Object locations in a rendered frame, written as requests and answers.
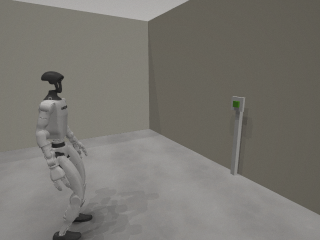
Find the robot left hand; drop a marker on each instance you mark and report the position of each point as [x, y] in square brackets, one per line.
[79, 146]

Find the robot left foot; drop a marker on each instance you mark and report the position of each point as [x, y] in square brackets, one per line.
[83, 218]

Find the button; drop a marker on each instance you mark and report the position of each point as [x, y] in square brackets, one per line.
[236, 104]

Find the panel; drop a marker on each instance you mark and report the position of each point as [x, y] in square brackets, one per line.
[237, 132]

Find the robot right foot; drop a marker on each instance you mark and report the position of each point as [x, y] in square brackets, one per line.
[69, 235]

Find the robot foot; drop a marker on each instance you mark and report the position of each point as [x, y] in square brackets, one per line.
[83, 218]
[69, 235]

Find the robot right upper arm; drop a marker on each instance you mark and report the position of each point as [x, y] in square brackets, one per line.
[46, 108]

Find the robot right hand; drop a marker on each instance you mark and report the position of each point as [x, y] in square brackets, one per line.
[57, 173]

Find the robot left forearm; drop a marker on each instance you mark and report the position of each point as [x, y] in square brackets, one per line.
[71, 137]

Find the robot right forearm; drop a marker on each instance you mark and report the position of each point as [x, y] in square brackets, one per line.
[47, 149]

